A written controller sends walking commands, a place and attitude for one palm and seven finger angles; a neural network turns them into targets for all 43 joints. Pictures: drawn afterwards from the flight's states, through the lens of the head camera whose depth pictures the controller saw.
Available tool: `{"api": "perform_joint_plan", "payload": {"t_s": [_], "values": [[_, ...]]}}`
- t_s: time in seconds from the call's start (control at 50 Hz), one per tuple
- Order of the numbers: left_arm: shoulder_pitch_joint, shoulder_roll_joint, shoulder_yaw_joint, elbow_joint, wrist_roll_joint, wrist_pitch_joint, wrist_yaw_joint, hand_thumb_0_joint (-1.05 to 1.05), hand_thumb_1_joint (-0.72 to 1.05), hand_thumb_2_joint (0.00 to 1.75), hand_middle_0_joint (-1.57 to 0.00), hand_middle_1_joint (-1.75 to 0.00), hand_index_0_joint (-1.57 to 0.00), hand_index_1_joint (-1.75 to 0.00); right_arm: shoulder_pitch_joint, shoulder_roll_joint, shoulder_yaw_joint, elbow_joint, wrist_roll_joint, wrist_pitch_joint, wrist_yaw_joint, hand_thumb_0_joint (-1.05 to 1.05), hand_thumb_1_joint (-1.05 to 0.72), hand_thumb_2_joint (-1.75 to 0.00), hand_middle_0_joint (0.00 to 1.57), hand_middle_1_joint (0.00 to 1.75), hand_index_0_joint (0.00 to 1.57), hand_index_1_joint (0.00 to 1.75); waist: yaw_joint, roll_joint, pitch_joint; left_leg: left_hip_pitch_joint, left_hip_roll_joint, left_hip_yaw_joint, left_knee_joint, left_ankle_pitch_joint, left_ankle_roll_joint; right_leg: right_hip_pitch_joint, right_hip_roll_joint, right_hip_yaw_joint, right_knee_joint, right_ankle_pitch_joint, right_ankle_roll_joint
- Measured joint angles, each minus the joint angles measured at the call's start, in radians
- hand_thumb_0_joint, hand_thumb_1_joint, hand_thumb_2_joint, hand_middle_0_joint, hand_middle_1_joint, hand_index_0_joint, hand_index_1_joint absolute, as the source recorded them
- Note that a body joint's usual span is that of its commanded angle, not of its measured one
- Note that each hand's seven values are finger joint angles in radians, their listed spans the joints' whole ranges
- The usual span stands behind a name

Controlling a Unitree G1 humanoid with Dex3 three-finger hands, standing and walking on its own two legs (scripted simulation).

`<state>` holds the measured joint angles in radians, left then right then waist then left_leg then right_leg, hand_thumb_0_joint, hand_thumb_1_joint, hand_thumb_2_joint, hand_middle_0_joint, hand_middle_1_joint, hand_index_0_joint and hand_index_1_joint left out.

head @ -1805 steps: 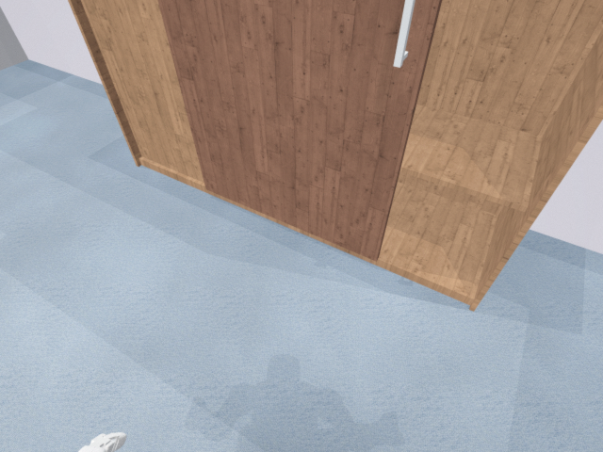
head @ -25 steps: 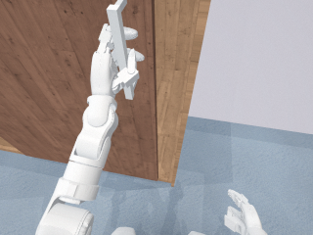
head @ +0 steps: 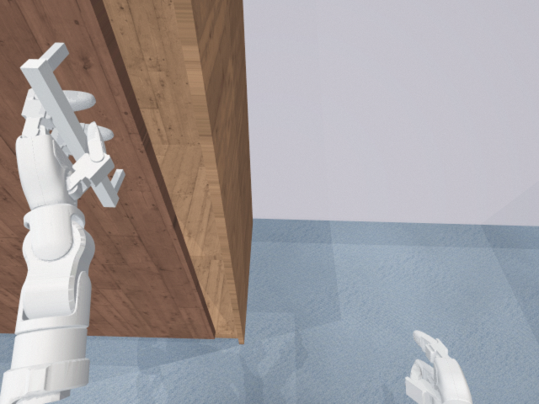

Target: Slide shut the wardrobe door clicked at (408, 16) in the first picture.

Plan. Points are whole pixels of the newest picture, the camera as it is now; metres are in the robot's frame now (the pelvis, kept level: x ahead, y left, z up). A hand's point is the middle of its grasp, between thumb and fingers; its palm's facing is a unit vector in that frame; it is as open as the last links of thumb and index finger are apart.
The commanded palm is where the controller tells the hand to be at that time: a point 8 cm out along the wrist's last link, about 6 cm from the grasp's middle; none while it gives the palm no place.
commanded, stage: stop walking and hold the door there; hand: left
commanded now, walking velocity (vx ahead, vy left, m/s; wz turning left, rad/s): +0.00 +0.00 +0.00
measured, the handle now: (87, 136) +0.38 +0.26 +0.21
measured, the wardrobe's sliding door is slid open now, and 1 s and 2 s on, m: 0.08 0.08 0.08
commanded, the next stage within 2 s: none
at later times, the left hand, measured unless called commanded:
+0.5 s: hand (96, 159) +0.35 +0.24 +0.20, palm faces +0.35 -0.92 -0.19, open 5.8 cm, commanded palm +0.31 +0.28 +0.20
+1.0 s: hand (96, 160) +0.34 +0.24 +0.20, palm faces +0.22 -0.97 -0.11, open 5.8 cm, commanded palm +0.31 +0.27 +0.20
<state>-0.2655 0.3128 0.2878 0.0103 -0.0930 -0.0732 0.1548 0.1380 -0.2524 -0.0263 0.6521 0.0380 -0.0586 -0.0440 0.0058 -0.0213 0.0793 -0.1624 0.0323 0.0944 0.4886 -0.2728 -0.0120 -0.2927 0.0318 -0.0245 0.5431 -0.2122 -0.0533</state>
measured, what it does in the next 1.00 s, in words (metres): shifts its weight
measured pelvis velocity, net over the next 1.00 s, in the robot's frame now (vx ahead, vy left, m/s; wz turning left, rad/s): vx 0.02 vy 0.07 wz -0.05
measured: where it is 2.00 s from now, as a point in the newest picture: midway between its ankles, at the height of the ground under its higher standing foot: outside the picture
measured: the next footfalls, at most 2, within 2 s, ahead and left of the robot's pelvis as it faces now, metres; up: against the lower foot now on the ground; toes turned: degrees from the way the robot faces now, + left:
right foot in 1.94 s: +0.03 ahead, +0.00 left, +0.00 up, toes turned -4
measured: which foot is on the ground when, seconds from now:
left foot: down 0.00-1.00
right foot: down 0.00-1.00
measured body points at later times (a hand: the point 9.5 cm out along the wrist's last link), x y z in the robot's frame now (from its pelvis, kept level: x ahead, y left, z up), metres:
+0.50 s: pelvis +0.02 +0.02 +0.01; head +0.00 +0.01 +0.46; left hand +0.32 +0.29 +0.21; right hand +0.17 -0.23 -0.08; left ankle -0.01 +0.13 -0.73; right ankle +0.05 -0.08 -0.73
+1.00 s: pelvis +0.02 +0.07 +0.01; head +0.01 +0.07 +0.46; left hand +0.33 +0.29 +0.21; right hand +0.18 -0.17 -0.08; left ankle -0.01 +0.13 -0.73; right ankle +0.05 -0.08 -0.73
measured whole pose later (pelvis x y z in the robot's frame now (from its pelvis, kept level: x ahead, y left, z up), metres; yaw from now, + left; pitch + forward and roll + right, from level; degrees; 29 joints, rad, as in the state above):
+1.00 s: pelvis +0.02 +0.07 +0.01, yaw -3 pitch -2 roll -1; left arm -0.10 0.26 0.15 -0.11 -0.06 -0.13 0.14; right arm 0.20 -0.19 0.02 0.64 0.01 -0.04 -0.04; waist 0.01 0.00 0.00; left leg -0.10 -0.02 0.16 0.44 -0.31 0.06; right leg -0.23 0.00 0.05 0.44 -0.19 0.03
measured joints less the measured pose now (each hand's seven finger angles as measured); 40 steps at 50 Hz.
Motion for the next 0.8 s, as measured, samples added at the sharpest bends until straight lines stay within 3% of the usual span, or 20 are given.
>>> {"api": "perform_joint_plan", "payload": {"t_s": [0.12,0.24,0.36,0.54,0.8], "values": [[0.060,0.018,0.023,0.051,0.007,-0.013,0.011,-0.02,0.75,0.85,-0.45,-1.40,-0.27,-1.36,0.056,-0.023,0.001,-0.014,0.000,-0.005,-0.001,0.01,-0.91,-0.90,0.20,0.30,0.20,0.30,-0.019,0.019,-0.077,0.010,0.036,0.005,-0.009,-0.021,-0.021,0.031,0.037,0.003,-0.067,0.025,-0.019],[0.111,0.046,0.024,0.064,0.016,-0.042,-0.004,-0.05,0.72,0.81,-0.45,-1.40,-0.30,-1.38,0.077,-0.026,-0.004,0.002,0.002,-0.002,-0.004,0.01,-0.91,-0.90,0.20,0.30,0.20,0.30,-0.027,0.055,-0.099,0.006,0.042,0.002,-0.028,-0.017,0.002,0.046,0.046,0.001,-0.124,0.049,-0.017],[0.140,0.040,0.003,0.031,0.020,-0.055,-0.012,-0.05,0.71,0.79,-0.45,-1.40,-0.32,-1.38,0.085,-0.006,0.010,0.015,0.002,0.003,-0.006,0.01,-0.91,-0.90,0.20,0.30,0.20,0.30,-0.013,0.059,-0.098,0.029,0.031,0.017,-0.062,-0.006,-0.006,0.058,0.037,0.018,-0.144,0.057,-0.003],[0.163,0.021,-0.040,-0.007,0.022,-0.051,-0.018,-0.04,0.72,0.79,-0.45,-1.40,-0.33,-1.39,0.061,0.035,0.035,0.000,-0.004,0.007,-0.009,0.01,-0.91,-0.90,0.20,0.30,0.20,0.30,-0.016,0.043,-0.114,0.051,0.006,0.043,-0.064,-0.017,0.022,0.067,0.015,0.046,-0.132,0.049,0.026],[0.166,-0.033,-0.118,-0.083,0.028,-0.055,-0.022,-0.02,0.75,0.80,-0.45,-1.40,-0.30,-1.39,0.057,0.046,0.045,-0.015,-0.018,0.011,-0.006,0.01,-0.91,-0.90,0.20,0.30,0.20,0.30,-0.007,0.019,-0.111,0.056,-0.034,0.063,-0.063,-0.028,0.063,0.065,-0.021,0.070,-0.121,0.041,0.069]]}}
